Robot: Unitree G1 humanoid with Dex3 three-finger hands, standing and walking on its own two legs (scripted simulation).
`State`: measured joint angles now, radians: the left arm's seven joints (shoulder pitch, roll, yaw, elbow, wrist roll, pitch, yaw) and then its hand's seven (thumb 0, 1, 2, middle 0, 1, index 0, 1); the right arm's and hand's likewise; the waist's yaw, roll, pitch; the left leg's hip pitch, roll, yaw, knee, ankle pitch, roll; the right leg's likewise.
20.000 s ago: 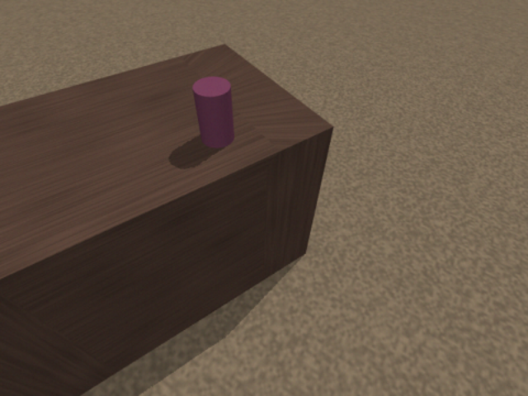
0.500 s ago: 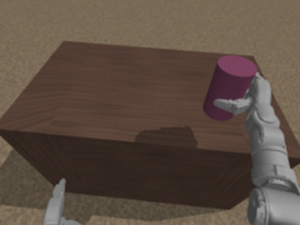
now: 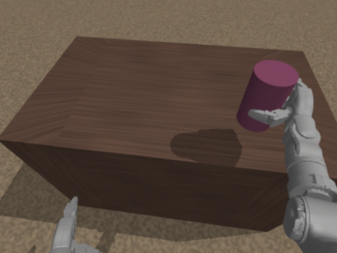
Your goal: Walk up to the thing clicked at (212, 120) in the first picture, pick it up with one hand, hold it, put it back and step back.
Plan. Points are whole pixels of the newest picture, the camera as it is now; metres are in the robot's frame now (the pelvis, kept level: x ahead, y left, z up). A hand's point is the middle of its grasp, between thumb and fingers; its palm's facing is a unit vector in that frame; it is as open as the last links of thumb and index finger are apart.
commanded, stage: crouch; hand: right
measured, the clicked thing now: (263, 98) +0.45 -0.18 +0.12
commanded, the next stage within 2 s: lower in 0.10 s
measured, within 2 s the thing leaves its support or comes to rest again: rests again in 1.72 s
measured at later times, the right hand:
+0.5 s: hand (264, 109) +0.46 -0.20 +0.07, palm faces +0.17 +0.99 +0.01, open 12.0 cm
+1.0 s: hand (262, 113) +0.48 -0.21 +0.04, palm faces +0.18 +0.98 +0.02, open 12.0 cm
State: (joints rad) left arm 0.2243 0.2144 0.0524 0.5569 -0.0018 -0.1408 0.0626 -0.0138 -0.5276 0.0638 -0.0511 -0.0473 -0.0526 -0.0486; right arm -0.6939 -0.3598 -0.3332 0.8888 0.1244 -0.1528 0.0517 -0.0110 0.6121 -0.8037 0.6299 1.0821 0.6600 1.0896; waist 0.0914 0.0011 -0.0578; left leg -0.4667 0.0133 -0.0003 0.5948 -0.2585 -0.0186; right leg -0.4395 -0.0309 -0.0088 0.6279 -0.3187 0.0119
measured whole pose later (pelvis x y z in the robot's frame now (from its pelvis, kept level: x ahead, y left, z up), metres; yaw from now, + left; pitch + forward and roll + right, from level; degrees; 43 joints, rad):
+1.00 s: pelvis -0.01 -0.01 -0.04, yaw +0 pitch +17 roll +2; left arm 0.31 0.22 0.04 0.26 0.03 -0.09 0.02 -0.01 -0.54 0.07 -0.05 -0.05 -0.05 -0.05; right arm -0.77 -0.44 -0.43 1.08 0.07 -0.35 0.08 -0.01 0.61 -0.81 0.63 1.07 0.66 1.08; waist 0.17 0.02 -0.11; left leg -0.79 0.00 0.00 0.85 -0.35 -0.02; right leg -0.77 -0.04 0.00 0.92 -0.43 0.01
